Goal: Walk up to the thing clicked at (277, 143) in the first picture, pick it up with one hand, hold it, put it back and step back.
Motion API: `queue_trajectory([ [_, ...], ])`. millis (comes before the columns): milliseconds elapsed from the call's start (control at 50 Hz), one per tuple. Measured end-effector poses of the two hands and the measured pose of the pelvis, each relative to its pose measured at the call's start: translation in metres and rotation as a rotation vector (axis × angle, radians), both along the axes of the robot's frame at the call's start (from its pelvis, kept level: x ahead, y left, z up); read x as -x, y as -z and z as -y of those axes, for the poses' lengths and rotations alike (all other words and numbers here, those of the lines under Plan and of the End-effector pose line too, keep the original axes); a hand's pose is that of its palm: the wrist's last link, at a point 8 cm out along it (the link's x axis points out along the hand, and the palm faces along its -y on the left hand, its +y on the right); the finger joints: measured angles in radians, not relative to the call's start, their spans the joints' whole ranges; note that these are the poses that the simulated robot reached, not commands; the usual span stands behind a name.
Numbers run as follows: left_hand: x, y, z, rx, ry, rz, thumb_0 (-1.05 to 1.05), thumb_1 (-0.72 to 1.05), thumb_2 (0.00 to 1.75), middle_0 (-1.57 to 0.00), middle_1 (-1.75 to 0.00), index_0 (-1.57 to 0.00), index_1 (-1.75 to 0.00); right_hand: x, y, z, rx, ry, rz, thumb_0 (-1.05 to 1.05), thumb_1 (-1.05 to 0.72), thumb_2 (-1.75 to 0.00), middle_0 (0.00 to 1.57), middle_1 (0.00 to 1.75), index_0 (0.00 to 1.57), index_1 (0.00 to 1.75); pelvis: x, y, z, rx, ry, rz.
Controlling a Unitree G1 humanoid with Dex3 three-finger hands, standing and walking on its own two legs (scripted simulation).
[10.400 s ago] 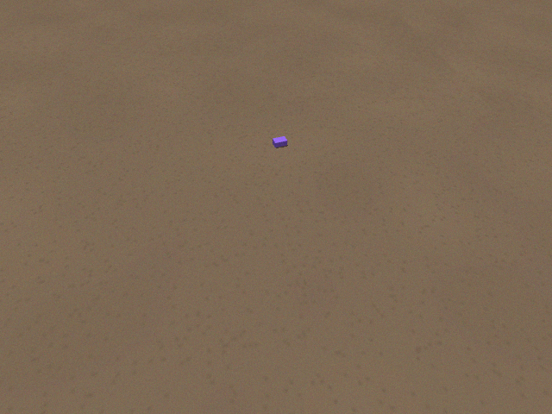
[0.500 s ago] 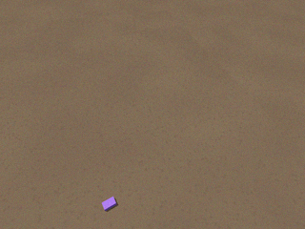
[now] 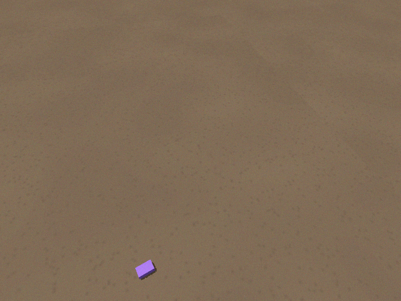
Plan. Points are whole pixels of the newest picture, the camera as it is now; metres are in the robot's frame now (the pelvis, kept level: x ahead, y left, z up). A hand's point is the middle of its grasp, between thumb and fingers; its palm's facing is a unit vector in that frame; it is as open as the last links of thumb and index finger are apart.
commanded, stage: stand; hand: left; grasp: from above
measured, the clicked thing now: (145, 269) +0.39 +0.24 -0.77
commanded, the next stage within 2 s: rise first in 1.16 s
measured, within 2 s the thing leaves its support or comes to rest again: neither
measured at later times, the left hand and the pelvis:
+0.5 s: hand out of the picture +0.06 +0.25 -0.16, palm faces -0.04 -0.94 -0.34, open 7.4 cm; pelvis +0.00 +0.00 +0.00, yaw +0 degrees
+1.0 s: hand out of the picture +0.07 +0.25 -0.16, palm faces -0.04 -0.94 -0.35, open 7.4 cm; pelvis +0.00 +0.00 +0.00, yaw +0 degrees
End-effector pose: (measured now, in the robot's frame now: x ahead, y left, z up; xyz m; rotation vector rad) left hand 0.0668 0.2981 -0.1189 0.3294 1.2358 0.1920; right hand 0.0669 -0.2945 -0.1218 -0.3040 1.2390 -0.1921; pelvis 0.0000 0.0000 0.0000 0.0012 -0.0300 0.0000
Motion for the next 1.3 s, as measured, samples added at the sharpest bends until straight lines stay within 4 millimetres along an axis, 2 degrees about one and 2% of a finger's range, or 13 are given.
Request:
queue_trajectory([
  [500,0.007,0.002,0.002,0.005,0.000,-0.012,0.00,0.91,0.89,-0.20,-0.30,-0.20,-0.30,0.010,0.000,0.003,0.006,0.004,-0.018,0.01,-0.90,-0.90,0.21,0.30,0.20,0.30,0.003,0.000,0.001,0.001,0.001,0.001],
  [1300,0.005,0.001,0.003,0.004,-0.010,0.003,0.00,0.90,0.89,-0.21,-0.30,-0.20,-0.31,0.009,0.000,0.002,0.003,0.009,-0.002,0.01,-0.90,-0.90,0.21,0.30,0.20,0.30,0.004,0.001,0.001,0.002,-0.003,-0.013],
])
